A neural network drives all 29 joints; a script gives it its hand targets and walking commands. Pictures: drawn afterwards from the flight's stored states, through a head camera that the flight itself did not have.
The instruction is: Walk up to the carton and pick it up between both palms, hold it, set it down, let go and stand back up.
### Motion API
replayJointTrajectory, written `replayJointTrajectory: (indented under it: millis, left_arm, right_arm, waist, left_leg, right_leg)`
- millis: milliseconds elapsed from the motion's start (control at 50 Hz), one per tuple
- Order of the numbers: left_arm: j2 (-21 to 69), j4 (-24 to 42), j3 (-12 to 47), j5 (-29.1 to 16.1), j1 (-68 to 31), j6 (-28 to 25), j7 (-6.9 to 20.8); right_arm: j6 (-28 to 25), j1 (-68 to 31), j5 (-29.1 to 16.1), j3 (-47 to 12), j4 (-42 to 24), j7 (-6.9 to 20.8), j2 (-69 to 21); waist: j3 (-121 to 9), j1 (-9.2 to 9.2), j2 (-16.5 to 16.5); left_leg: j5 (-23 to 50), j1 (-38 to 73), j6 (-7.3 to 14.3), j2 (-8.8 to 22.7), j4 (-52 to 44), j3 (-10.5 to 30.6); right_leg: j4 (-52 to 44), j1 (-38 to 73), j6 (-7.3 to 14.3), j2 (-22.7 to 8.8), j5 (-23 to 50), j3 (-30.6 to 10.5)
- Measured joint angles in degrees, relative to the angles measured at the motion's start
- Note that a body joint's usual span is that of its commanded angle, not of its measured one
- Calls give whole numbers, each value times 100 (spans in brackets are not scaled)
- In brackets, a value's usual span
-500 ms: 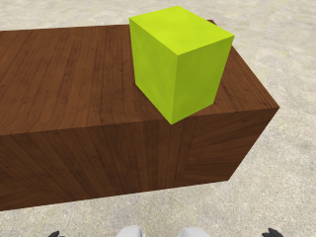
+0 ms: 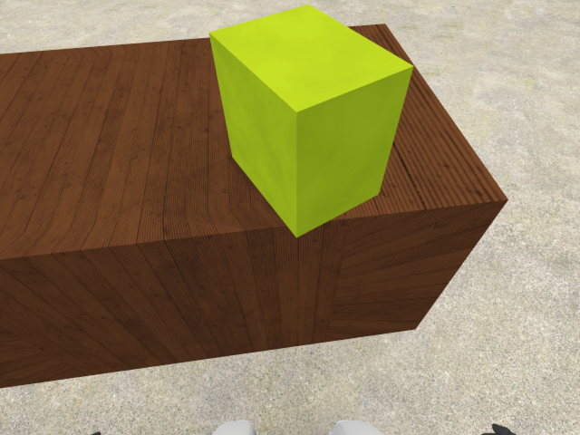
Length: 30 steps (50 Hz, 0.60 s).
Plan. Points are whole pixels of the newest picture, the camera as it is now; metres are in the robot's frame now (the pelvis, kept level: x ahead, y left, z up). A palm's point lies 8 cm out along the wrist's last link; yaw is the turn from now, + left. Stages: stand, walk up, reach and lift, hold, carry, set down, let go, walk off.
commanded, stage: walk up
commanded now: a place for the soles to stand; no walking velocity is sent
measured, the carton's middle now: (302, 121) +0.61 -0.02 +0.08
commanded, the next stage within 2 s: none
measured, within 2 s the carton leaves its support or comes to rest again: neither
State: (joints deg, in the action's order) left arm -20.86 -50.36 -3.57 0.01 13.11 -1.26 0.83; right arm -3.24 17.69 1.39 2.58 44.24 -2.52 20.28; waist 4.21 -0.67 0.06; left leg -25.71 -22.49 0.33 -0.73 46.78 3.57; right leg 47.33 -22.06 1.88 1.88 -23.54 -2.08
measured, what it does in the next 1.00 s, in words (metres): stands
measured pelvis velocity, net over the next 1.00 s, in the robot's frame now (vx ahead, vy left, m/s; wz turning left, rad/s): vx -0.01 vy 0.00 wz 0.00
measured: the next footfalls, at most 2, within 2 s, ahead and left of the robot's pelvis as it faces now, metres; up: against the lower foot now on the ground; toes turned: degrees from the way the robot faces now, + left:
none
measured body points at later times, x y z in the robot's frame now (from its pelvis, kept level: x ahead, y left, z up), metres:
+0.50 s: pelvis -0.02 +0.00 +0.00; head -0.02 -0.01 +0.45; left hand +0.08 +0.31 -0.11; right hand +0.09 -0.30 -0.11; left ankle +0.02 +0.15 -0.70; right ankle +0.02 -0.10 -0.71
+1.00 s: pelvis -0.01 +0.00 +0.00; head +0.00 +0.00 +0.45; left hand +0.08 +0.31 -0.11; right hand +0.09 -0.29 -0.11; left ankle +0.02 +0.15 -0.71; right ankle +0.02 -0.10 -0.71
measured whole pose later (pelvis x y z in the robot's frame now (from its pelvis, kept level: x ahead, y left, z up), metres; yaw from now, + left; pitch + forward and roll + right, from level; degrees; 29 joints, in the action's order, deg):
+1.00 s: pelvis -0.01 +0.00 +0.00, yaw +0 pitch -3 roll +1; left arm -20.4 -50.3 -3.6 0.0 12.5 -1.2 1.4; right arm -4.0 15.7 1.3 1.8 44.3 -1.7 20.3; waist 3.3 -0.7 0.1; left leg -21.5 -21.6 -0.8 -0.9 45.7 3.5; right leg 47.8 -21.9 1.5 1.6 -23.2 -2.1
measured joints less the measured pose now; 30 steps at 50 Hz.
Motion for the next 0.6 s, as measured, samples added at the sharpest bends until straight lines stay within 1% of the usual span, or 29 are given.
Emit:
replayJointTrajectory:
  millis: [20,40,80,140,340,600]
  left_arm:
    - [16,12,0,0,0,-1,0]
    - [24,17,-1,0,-9,-1,-4]
    - [27,21,-1,0,-30,-2,-11]
    - [29,22,-1,0,-54,-1,-24]
    - [43,22,-1,0,-54,-20,-22]
    - [43,6,-1,0,-54,-5,71]
  right_arm:
    - [-36,-6,0,1,1,-2,0]
    - [-57,-17,0,-8,3,-2,-2]
    - [-104,-36,0,-38,2,-6,-2]
    - [-130,-92,0,-52,3,-8,-1]
    - [-54,-230,-7,-53,4,28,-1]
    - [-30,-166,-4,-53,4,81,-1]
  waist:
    - [-21,0,-17]
    - [-36,-1,-20]
    - [-103,-2,-15]
    - [-198,-2,1]
    - [-245,-2,1]
    - [-155,-2,4]
  left_leg:
    - [514,68,0,0,-131,0]
    - [589,99,-34,-1,-145,-2]
    - [403,109,-112,-1,-116,-3]
    - [318,111,-115,-1,-107,-3]
    - [402,110,-115,-9,-106,-5]
    - [431,92,-115,-9,-107,-5]
  right_leg:
    - [45,0,-4,0,-33,1]
    - [92,1,-8,-4,-70,-1]
    - [115,1,-11,-10,-87,-2]
    - [118,1,-12,-10,-91,-1]
    - [103,9,15,-18,1,-1]
    - [67,9,8,-20,39,-2]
